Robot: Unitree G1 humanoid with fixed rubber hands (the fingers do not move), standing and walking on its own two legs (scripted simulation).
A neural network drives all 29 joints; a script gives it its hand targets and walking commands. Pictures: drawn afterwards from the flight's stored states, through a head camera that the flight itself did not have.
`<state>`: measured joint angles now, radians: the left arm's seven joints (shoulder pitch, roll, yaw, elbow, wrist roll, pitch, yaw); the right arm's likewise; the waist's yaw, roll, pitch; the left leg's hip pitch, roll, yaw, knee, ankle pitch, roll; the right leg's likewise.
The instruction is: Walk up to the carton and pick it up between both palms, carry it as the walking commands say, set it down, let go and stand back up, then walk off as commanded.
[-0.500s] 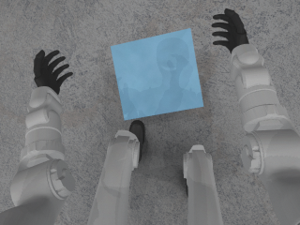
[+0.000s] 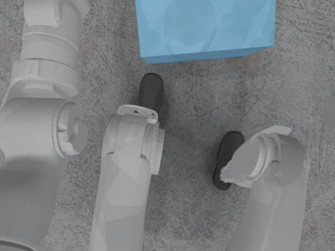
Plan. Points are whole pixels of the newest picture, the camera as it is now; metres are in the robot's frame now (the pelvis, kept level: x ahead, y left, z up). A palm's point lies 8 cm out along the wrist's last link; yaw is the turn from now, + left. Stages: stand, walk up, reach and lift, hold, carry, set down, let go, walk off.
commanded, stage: reach and lift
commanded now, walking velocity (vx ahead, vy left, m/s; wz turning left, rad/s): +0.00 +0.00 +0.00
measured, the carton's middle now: out of the picture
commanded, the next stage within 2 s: none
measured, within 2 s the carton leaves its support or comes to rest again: leaves its support in 1.44 s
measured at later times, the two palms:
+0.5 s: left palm out of the picture +0.58 +0.27 -0.18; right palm out of the picture +0.63 -0.15 -0.23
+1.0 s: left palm out of the picture +0.59 +0.25 -0.21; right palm out of the picture +0.63 -0.13 -0.27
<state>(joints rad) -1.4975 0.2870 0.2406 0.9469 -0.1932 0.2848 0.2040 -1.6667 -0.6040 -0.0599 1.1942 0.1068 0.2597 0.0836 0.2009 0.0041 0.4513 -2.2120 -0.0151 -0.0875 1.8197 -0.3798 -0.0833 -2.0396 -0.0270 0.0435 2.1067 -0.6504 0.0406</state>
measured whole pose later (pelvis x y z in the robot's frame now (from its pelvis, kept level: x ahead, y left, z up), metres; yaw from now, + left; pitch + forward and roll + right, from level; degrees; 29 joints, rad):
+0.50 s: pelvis +0.03 +0.00 -0.05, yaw -7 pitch +33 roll +3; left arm -1.60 0.51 0.28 1.28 -0.38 0.09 -0.01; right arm -1.74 -0.54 0.34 1.21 0.29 0.23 0.02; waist 0.22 0.03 0.52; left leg -2.38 0.14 -0.08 2.00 -0.29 -0.02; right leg -2.29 -0.01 0.09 2.25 -0.53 0.04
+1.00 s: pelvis +0.16 +0.00 +0.00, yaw -10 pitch +55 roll +0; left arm -1.01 0.30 0.36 0.92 -0.30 -0.07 0.00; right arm -1.21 -0.35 0.17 0.94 0.10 0.03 -0.08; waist 0.22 0.01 0.12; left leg -2.45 0.04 -0.14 2.04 -0.43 -0.11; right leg -2.30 0.03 0.12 2.20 -0.67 0.09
